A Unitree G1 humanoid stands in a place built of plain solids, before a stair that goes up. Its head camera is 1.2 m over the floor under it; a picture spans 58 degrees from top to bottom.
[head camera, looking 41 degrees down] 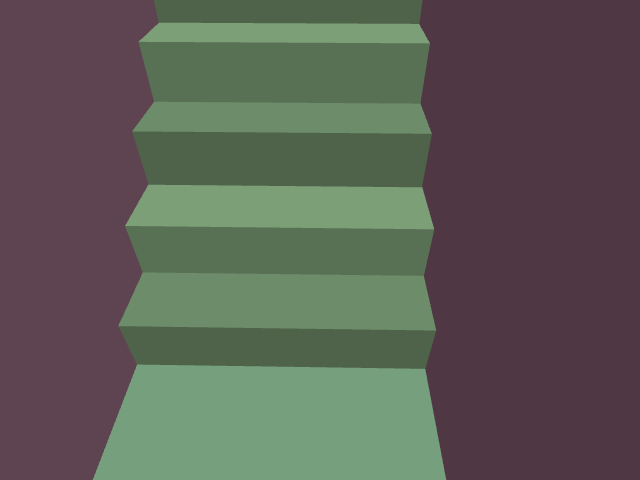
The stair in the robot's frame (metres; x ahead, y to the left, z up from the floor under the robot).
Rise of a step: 0.20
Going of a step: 0.22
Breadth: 0.91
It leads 1 degrees to the right of straight ahead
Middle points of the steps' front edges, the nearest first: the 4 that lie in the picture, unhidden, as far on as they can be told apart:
0.77 0.12 0.20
0.99 0.12 0.39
1.20 0.12 0.59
1.42 0.11 0.78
